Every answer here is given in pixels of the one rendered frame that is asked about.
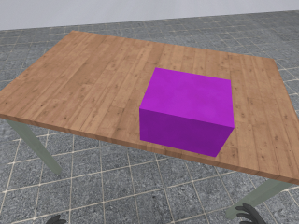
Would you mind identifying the carton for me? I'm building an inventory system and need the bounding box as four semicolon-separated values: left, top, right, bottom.
139;67;235;158

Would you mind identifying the robot left hand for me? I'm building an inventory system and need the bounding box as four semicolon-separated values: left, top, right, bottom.
46;215;66;224

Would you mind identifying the table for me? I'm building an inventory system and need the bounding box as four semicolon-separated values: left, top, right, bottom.
0;30;299;220

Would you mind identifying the robot right hand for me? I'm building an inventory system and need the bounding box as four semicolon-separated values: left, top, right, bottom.
235;203;266;224

